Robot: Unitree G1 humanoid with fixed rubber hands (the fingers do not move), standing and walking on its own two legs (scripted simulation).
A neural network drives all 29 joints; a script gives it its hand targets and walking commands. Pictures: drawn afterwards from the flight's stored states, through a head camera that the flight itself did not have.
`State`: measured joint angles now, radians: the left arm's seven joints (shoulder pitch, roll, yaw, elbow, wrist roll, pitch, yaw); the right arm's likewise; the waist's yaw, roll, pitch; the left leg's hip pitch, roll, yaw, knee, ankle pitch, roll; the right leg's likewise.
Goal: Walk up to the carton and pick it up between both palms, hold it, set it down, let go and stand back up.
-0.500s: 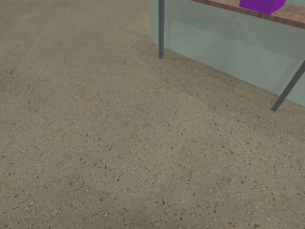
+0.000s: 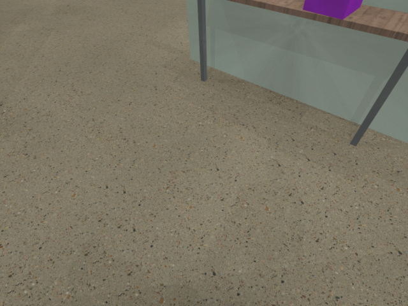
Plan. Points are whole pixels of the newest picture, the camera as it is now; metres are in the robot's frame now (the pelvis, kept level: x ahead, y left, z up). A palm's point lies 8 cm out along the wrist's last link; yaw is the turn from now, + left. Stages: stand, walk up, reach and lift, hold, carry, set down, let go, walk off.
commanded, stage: walk up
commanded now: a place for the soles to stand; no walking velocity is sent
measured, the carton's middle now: out of the picture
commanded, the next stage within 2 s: none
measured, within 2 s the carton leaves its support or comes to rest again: neither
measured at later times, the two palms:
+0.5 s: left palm (134, 303) +0.16 +0.19 -0.15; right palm (378, 274) +0.22 -0.34 -0.12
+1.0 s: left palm (226, 136) +0.63 -0.03 -0.11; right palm (391, 279) +0.22 -0.39 -0.15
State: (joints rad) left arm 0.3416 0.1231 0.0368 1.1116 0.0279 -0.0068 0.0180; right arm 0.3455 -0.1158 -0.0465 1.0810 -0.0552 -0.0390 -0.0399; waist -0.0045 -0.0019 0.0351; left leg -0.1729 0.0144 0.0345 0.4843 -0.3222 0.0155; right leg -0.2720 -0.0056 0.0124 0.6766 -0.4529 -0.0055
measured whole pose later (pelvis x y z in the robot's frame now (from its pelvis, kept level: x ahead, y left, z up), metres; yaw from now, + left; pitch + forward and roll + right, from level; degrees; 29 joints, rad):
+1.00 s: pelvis +0.38 -0.18 -0.03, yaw -23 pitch -2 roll +1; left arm 0.16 0.25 0.03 0.63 0.05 -0.06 -0.04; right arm 0.56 -0.29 0.00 0.77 -0.03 -0.02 0.01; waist -0.07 0.02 0.11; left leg -0.13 0.15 0.16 0.92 -0.51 0.01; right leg -0.49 0.00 -0.06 0.73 -0.19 -0.06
